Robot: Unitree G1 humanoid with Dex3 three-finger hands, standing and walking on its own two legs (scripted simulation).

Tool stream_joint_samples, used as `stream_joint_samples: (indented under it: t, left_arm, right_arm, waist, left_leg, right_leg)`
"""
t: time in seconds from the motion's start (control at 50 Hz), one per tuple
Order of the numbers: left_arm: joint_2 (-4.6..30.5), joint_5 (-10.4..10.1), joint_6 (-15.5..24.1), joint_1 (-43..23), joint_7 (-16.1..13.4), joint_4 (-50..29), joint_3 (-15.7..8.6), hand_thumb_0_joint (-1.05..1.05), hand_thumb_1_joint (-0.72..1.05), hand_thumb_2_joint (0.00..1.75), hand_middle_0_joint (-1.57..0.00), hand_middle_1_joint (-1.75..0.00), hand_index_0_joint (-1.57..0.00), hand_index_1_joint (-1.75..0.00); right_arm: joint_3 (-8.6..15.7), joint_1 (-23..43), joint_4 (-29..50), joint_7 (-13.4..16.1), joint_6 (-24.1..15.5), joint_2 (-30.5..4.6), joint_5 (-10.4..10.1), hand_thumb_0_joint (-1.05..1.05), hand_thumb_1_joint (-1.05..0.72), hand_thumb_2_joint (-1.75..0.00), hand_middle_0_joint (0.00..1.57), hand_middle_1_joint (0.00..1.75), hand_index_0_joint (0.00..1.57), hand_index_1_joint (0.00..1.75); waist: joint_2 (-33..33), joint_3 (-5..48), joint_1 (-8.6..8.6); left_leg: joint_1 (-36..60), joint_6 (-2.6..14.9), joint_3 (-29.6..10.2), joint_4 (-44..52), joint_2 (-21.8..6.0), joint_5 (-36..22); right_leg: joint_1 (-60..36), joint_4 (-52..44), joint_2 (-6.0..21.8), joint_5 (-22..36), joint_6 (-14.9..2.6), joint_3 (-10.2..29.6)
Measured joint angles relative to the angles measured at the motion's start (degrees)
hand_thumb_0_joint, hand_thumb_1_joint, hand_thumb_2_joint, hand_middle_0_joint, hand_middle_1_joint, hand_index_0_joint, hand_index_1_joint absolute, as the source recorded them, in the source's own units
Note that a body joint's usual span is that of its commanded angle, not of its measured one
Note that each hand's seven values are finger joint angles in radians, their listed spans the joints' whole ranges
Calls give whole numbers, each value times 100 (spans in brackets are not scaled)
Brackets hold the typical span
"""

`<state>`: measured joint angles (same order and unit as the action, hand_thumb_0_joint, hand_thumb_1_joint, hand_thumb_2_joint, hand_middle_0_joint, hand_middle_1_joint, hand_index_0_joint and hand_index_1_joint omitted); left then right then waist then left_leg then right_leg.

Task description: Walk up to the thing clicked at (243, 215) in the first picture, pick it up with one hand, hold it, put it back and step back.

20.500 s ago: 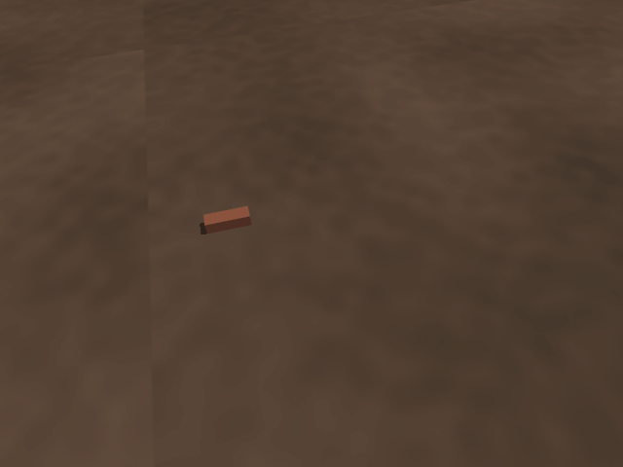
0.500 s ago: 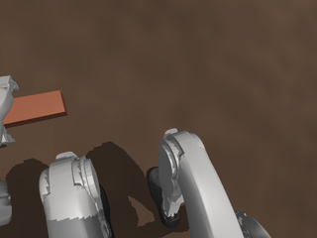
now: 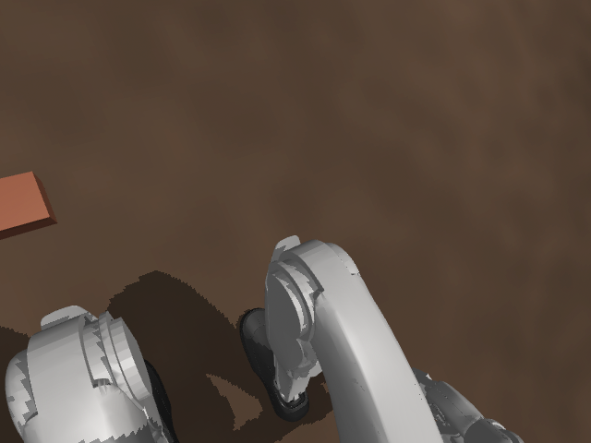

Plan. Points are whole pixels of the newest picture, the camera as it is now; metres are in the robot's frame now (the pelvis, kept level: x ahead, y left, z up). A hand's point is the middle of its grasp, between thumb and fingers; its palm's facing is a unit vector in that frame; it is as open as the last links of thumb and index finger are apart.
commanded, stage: rest palm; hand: left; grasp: from above
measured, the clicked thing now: out of the picture +0.45 +0.31 -0.28
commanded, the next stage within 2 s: close in 0.90 s
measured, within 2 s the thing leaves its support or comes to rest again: neither
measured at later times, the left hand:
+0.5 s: hand out of the picture +0.43 +0.31 -0.24, palm faces -0.45 -0.14 -0.88, open 14.3 cm
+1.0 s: hand out of the picture +0.45 +0.30 -0.26, palm faces -0.45 -0.16 -0.88, open 14.1 cm
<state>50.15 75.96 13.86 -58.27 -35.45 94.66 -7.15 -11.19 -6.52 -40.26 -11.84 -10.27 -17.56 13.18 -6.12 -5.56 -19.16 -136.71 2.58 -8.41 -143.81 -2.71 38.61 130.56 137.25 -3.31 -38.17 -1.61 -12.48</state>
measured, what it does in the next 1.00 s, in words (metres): stands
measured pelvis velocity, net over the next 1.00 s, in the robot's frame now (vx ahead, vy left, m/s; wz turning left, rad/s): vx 0.00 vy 0.01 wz -0.07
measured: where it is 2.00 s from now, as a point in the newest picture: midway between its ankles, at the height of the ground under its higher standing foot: (223, 411)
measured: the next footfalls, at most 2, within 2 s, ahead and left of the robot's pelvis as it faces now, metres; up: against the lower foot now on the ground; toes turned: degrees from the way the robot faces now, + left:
none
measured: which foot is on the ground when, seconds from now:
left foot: down 0.00-1.00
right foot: down 0.00-1.00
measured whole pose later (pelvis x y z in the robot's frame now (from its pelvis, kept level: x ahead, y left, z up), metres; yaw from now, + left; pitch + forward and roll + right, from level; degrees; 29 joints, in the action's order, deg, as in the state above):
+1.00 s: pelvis +0.00 +0.01 +0.00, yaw -4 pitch +28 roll -15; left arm 56.1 70.9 12.7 -57.6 -35.6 97.6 -6.9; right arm -17.0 -5.3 -38.8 -16.7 -15.0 -18.4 14.4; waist -8.2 -10.1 -21.0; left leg -134.7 2.8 -12.6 -146.3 -3.1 41.4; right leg 127.4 136.3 -5.0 -38.9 -0.5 -15.7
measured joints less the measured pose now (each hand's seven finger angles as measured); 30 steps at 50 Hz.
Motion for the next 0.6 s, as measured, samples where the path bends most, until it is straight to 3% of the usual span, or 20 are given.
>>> stream_joint_samples:
  t: [0.16, 0.26, 0.34, 0.44, 0.6]
  left_arm:
    - [231, -360, -99, 212, 148, -35, -356, 0, -52, 99, -7, -99, -7, -99]
    - [306, -480, 32, 309, 308, -34, -257, 0, -52, 99, -7, -98, -7, -99]
    - [361, -399, 217, 380, 320, -69, -243, 0, -53, 100, -7, -98, -7, -98]
    - [404, -167, 350, 354, 132, 148, -18, 0, -53, 101, -7, -97, -7, -98]
    - [373, 52, 218, 216, -304, 283, 235, 0, -53, 101, -8, -98, -7, -99]
  right_arm:
    - [-129, -258, -70, -187, -87, 32, 71, 0, -90, -90, 20, 30, 20, 29]
    - [-260, -278, -96, -255, -102, 100, 86, 0, -90, -90, 20, 30, 20, 29]
    - [-333, -222, -48, -246, -118, 112, 79, 0, -90, -90, 20, 30, 20, 29]
    - [-394, -99, 21, -257, -179, 44, 126, 0, -90, -90, 20, 30, 20, 29]
    - [-371, 83, 59, -327, -401, -80, 164, 0, -90, -90, 20, 30, 20, 29]
  waist:
    - [84, -248, -90]
    - [31, -256, -80]
    - [-28, -235, -60]
    - [-102, -160, -69]
    - [-195, -71, -62]
  left_leg:
    - [81, 10, -105, -127, -49, 204]
    - [147, -12, -187, -159, -40, 240]
    - [174, -13, -260, -198, -31, 231]
    - [196, 23, -294, -253, -33, 218]
    - [145, 77, -311, -270, -48, 213]
  right_leg:
    - [-83, 28, -75, -111, 29, -82]
    - [-167, 14, -88, -123, 21, -149]
    - [-231, -1, -98, -100, 33, -209]
    - [-295, 3, -114, -80, 76, -235]
    - [-284, -37, -144, -60, 140, -243]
